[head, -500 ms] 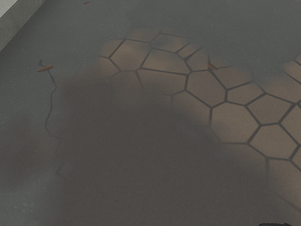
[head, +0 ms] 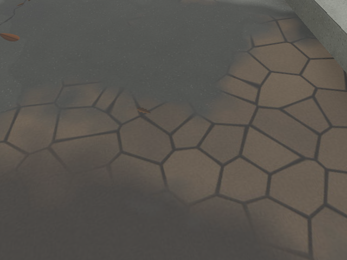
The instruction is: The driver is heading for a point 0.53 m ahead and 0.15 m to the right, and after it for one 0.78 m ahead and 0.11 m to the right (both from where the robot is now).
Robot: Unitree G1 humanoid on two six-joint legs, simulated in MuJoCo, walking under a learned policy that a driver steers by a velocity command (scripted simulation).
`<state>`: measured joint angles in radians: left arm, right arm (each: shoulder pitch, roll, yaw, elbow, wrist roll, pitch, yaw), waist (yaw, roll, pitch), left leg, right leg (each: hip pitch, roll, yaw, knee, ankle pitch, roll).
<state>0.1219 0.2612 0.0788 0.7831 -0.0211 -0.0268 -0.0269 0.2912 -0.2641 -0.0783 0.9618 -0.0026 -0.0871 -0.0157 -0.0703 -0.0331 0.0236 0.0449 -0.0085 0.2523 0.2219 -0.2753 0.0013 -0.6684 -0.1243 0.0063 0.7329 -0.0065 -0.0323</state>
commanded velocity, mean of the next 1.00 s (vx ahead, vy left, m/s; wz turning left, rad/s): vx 0.50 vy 0.00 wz -0.45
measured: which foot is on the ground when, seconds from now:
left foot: down 0.00-0.14, up 0.16-0.60, down 0.62-1.00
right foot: up 0.00-0.10, down 0.12-0.64, up 0.66-1.00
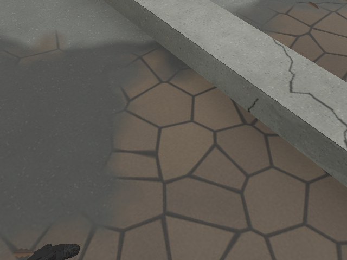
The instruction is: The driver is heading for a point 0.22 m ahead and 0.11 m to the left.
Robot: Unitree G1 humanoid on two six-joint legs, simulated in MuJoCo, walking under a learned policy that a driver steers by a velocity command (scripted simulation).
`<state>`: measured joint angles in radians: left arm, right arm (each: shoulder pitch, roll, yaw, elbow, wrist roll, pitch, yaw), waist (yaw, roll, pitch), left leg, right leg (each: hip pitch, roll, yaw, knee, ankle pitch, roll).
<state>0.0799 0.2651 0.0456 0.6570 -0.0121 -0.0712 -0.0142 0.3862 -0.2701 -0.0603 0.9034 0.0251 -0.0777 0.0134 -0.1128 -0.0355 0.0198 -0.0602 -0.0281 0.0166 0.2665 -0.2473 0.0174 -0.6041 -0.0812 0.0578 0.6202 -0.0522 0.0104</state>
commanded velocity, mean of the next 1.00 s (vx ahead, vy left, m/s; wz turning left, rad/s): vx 0.12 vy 0.00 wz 0.04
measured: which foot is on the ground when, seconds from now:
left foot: down 0.00-0.10, up 0.12-0.40, down 0.42-1.00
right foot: up 0.00-0.08, down 0.10-1.00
